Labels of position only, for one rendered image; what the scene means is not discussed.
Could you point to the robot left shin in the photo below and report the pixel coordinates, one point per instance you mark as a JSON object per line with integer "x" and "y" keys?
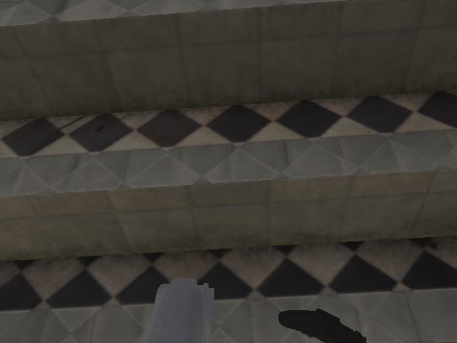
{"x": 160, "y": 288}

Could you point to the right robot hand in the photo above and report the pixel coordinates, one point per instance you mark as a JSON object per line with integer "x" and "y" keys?
{"x": 321, "y": 325}

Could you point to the left robot thigh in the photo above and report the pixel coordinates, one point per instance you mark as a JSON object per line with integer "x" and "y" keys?
{"x": 183, "y": 313}

